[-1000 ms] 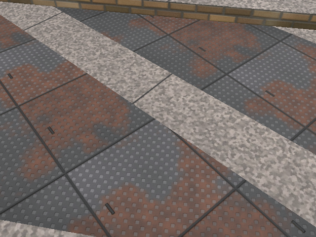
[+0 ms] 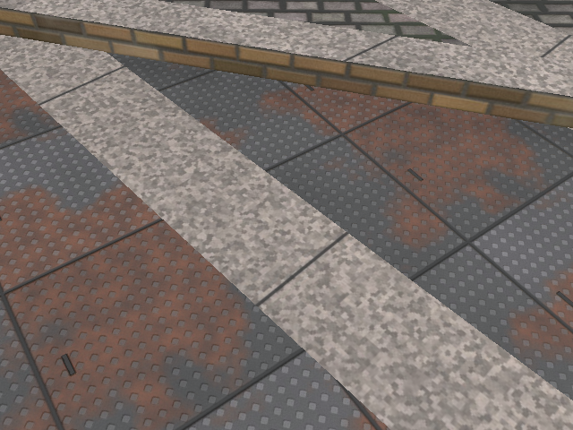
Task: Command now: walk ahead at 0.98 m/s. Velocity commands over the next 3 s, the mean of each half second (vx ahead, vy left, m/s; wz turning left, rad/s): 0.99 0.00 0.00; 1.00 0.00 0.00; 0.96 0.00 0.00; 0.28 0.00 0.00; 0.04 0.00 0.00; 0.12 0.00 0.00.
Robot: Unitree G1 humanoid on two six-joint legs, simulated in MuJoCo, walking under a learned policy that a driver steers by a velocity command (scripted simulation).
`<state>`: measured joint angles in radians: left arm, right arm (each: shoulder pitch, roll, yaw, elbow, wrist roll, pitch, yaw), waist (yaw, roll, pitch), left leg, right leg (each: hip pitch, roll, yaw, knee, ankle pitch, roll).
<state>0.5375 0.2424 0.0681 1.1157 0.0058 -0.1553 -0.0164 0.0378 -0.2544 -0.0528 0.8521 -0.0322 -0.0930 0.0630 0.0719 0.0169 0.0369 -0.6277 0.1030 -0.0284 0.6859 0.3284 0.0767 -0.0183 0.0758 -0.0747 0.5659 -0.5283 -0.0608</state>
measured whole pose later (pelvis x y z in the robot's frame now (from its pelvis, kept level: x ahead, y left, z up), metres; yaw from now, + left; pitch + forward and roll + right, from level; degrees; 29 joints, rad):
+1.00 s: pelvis +0.95 +0.02 -0.14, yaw -1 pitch +1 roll -1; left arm 0.53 0.21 0.03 1.09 0.02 -0.11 0.01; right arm -0.06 -0.22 0.01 0.79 -0.03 -0.09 0.03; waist 0.07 0.02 0.05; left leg -0.53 -0.02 0.12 0.49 -0.03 0.15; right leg 0.26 0.07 -0.04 0.30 -0.44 -0.07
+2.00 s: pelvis +1.63 +0.03 -0.12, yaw +0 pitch -1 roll +0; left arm 0.29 0.20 -0.01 1.05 0.01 -0.05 0.03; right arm 0.17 -0.17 0.02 1.00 -0.02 -0.05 -0.02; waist 0.03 -0.02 0.04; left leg -0.34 -0.02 0.05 0.49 -0.14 0.05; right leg -0.13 0.02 -0.05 0.50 -0.35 -0.04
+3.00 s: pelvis +1.67 +0.04 -0.11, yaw -1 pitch +0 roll +0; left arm 0.41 0.18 0.05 1.11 0.03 -0.05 0.03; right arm 0.20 -0.18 -0.05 1.05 -0.03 -0.01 0.01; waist 0.03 -0.02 -0.04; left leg -0.38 -0.01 0.07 0.69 -0.30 0.05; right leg 0.02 0.01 -0.04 0.28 -0.31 -0.05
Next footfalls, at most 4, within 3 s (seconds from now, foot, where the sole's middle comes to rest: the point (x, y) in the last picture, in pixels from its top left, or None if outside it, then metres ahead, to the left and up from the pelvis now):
0.14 left None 0.29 0.12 -0.89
0.52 right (331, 367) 0.72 -0.06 -0.89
1.00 left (289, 236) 1.16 0.09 -0.89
1.48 right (337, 145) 1.62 -0.06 -0.89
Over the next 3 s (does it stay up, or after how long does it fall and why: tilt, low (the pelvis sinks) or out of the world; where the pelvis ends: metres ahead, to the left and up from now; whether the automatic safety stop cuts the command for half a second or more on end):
stays up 1.67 0.04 -0.11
